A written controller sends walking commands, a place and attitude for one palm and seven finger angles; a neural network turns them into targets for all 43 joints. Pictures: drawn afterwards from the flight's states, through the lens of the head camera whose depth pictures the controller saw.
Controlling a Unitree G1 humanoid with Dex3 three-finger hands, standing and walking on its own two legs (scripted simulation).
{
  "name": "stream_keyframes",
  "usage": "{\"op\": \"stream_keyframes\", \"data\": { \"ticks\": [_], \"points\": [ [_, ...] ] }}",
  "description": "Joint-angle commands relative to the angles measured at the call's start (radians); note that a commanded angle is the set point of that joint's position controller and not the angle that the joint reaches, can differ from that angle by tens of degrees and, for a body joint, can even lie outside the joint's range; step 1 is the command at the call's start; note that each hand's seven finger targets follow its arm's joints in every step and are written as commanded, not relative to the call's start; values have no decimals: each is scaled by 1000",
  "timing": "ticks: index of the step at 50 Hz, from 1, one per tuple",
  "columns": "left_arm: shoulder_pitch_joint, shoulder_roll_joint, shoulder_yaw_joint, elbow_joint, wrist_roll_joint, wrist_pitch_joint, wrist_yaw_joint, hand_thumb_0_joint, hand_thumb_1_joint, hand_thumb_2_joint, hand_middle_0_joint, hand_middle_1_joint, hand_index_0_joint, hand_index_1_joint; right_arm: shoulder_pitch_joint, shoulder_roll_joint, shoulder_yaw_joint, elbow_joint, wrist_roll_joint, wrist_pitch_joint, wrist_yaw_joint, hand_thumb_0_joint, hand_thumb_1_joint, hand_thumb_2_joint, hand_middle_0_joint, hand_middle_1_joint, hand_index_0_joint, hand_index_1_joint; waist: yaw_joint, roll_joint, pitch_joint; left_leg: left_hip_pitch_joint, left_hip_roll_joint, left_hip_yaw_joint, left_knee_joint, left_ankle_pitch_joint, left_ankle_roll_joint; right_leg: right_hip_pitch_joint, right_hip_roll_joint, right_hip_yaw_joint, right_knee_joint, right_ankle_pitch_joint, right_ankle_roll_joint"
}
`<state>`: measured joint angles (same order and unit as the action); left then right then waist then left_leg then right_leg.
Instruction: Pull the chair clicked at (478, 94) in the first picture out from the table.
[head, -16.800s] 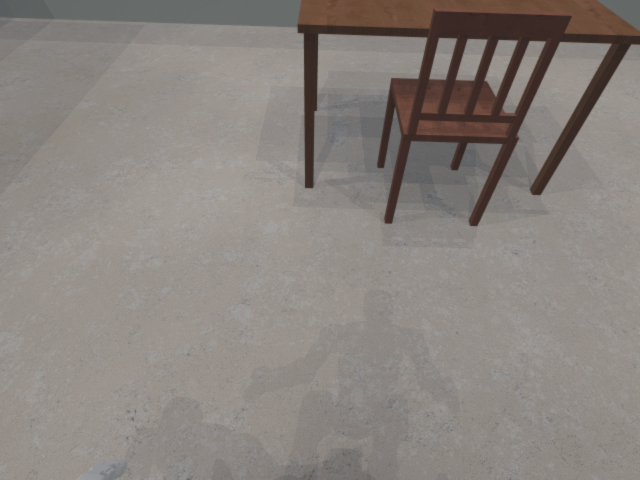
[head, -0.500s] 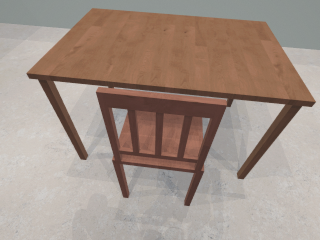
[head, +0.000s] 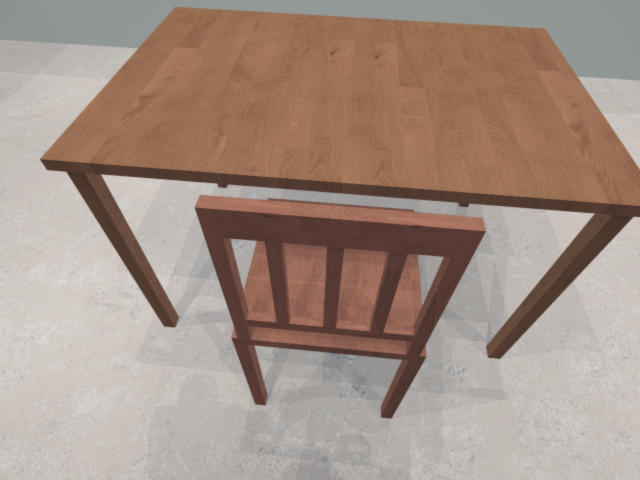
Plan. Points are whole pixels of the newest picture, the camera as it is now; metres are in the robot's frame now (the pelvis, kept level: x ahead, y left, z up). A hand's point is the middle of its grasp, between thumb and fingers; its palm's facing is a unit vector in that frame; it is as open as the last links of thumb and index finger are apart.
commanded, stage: come to a stop and stand still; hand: left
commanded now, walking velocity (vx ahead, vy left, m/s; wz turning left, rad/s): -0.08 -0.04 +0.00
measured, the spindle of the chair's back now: (332, 288) +0.43 +0.00 -0.09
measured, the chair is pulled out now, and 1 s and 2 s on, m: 0.00 0.00 0.00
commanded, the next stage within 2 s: look again from close up in 0.76 s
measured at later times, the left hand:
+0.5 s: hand out of the picture -0.03 +0.13 -0.17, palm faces +0.04 -0.98 -0.19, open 7.3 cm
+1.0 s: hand out of the picture -0.09 +0.12 -0.18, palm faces +0.05 -0.98 -0.17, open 7.4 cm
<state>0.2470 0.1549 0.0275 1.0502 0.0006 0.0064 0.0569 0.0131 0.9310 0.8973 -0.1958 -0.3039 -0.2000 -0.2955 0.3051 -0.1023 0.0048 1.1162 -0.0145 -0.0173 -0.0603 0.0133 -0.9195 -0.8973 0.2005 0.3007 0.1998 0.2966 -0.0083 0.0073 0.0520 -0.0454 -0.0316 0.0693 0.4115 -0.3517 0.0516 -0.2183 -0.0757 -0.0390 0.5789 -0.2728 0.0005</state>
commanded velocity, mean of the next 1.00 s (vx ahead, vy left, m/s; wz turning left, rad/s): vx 0.00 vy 0.00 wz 0.00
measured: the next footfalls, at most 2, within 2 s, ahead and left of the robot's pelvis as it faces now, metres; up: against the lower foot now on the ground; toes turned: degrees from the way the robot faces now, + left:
none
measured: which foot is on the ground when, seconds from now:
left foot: down 0.00-1.00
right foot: down 0.00-1.00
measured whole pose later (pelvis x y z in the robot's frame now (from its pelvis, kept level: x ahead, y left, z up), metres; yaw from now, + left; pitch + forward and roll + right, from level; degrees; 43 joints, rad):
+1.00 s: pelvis -0.06 -0.03 +0.00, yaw +1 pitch -1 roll +0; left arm 0.36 0.11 -0.01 1.12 0.01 -0.02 0.04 0.01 0.91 0.90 -0.20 -0.30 -0.20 -0.30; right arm 0.35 -0.11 0.01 1.09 -0.02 -0.01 -0.02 0.00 -0.91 -0.90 0.20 0.30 0.20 0.30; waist -0.01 0.01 0.02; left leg -0.20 0.01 0.03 0.55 -0.33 0.01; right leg -0.27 -0.03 -0.06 0.52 -0.23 0.00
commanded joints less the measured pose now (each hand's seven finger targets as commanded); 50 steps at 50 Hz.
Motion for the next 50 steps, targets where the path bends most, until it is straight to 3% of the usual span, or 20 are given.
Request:
{"op": "stream_keyframes", "data": {
  "ticks": [1, 2, 3, 4, 5, 6, 7, 11, 21, 31, 39, 42, 43, 44, 45, 46, 47, 50],
  "points": [
    [55, 68, 25, -55, 7, 1, -3, 0, 900, 900, -200, -300, -200, -300, 82, -146, -41, -21, 5, -6, -5, 0, -900, -900, 200, 300, 200, 300, 17, 105, 5, 99, 230, -153, 10, 1176, 19, -82, 23, 4, -34, -2, -16],
    [67, 71, 27, -56, 7, -2, -3, 0, 900, 900, -200, -300, -200, -300, 77, -147, -43, -25, 6, -6, -4, 0, -900, -900, 200, 300, 200, 300, 22, 101, -18, 94, 216, -147, 30, 1166, 10, -49, 20, 9, -58, 77, -21],
    [91, 79, 29, -48, 7, -7, -1, 0, 900, 900, -200, -300, -200, -300, 67, -146, -44, -31, 7, -6, -3, 0, -900, -900, 200, 300, 200, 300, 31, 74, -48, 59, 193, -133, 58, 1085, 1, 15, 2, 26, -77, 243, -26],
    [114, 92, 31, -35, 8, -15, 1, 0, 900, 900, -200, -300, -200, -300, 61, -138, -46, -39, 8, -5, -1, 0, -900, -900, 200, 300, 200, 300, 31, 26, -79, -1, 157, -109, 79, 911, -14, 91, -33, 65, -72, 500, -37],
    [121, 111, 29, -27, 7, -22, 2, 0, 900, 900, -200, -300, -200, -300, 59, -132, -47, -46, 10, 0, 1, 0, -900, -900, 200, 300, 200, 300, 26, -33, -94, -62, 131, -95, 69, 680, -26, 144, -77, 96, -57, 680, -52],
    [110, 115, 24, -26, 9, -25, 2, 0, 900, 900, -200, -300, -200, -300, 58, -122, -47, -45, 10, 2, 4, 0, -900, -900, 200, 300, 200, 300, 16, -79, -96, -96, 115, -84, 41, 522, -36, 160, -103, 104, -43, 751, -64],
    [91, 111, 18, -29, 9, -24, -1, 0, 900, 900, -200, -300, -200, -300, 58, -114, -43, -40, 10, 1, 8, 0, -900, -900, 200, 300, 200, 300, 11, -74, -92, -100, 110, -78, 8, 453, -39, 154, -104, 98, -43, 727, -60],
    [69, 95, 4, -22, 8, -26, -5, 0, 900, 900, -200, -300, -200, -300, 35, -113, -33, -18, 6, -7, 12, 0, -900, -900, 200, 300, 200, 300, 11, -15, -58, -53, 128, -85, -31, 515, -30, 98, -60, 83, -83, 550, -38],
    [90, 96, -15, 18, 10, -32, -14, 0, 900, 900, -200, -300, -200, -300, 18, -117, -13, 7, 9, -5, 25, 0, -900, -900, 200, 300, 200, 300, 12, -16, 38, -96, 121, -82, -103, 214, -29, 42, -43, 100, -219, 251, -32],
    [152, 80, -23, 43, 10, -38, -16, 0, 900, 900, -200, -300, -200, -300, 64, -101, -2, 26, 13, -5, 31, 0, -900, -900, 200, 300, 200, 300, 13, -19, 58, -127, 108, -80, -113, 124, -31, 4, -31, 104, -272, 62, -32],
    [199, 51, -25, 58, 10, -42, -12, 0, 900, 900, -200, -300, -200, -300, 112, -73, 1, 40, 14, -12, 29, 0, -900, -900, 200, 300, 200, 300, 17, -11, 47, -144, 108, -86, -106, 147, -29, 13, -32, 88, -254, 84, -35],
    [209, 45, -24, 60, 11, -41, -11, 0, 900, 900, -200, -300, -200, -300, 121, -65, 2, 42, 15, -10, 28, 0, -900, -900, 200, 300, 200, 300, 18, -7, 72, -164, 106, -87, -106, 130, -30, -1, -29, 87, -254, 63, -35],
    [228, 96, -24, 93, 24, -63, 19, 0, 900, 900, -200, -300, -200, -300, -30, -123, -5, -40, 8, -25, 39, 0, -900, -900, 200, 300, 200, 300, 56, -21, 94, -265, 130, -44, 108, 202, -65, 8, -91, 114, -174, 528, -24],
    [206, 126, -14, 58, 15, -63, 12, 0, 900, 900, -200, -300, -200, -300, 57, -77, -13, -75, 9, -8, 35, 0, -900, -900, 200, 300, 200, 300, -9, 7, -15, -209, 82, -71, 81, 9, -57, 11, -123, 162, -211, 265, -49],
    [155, 149, -6, 36, 14, -63, 0, 0, 900, 900, -200, -300, -200, -300, 76, -82, -11, -70, 0, 4, 42, 0, -900, -900, 200, 300, 200, 300, -13, 16, -61, -180, 74, -61, 90, 14, -49, -12, -104, 138, -208, 56, -64],
    [135, 112, -10, 26, 15, -56, -6, 0, 900, 900, -200, -300, -200, -300, 96, -78, -12, -76, -1, -1, 43, 0, -900, -900, 200, 300, 200, 300, -19, -14, -45, -191, 83, -79, 74, 30, -40, -63, -77, 119, -206, -106, -60],
    [128, 84, -14, 24, 17, -51, -9, 0, 900, 900, -200, -300, -200, -300, 110, -81, -12, -78, -4, -7, 43, 0, -900, -900, 200, 300, 200, 300, -19, 4, -14, -208, 93, -95, 53, 74, -32, -90, -53, 104, -184, -107, -53],
    [134, 58, -22, 22, 17, -38, -16, 0, 900, 900, -200, -300, -200, -300, 96, -90, -7, -88, -2, -17, 38, 0, -900, -900, 200, 300, 200, 300, 3, 83, 65, -314, 125, -146, -47, 31, -13, -50, -11, 65, -144, -34, -44]
  ]
}}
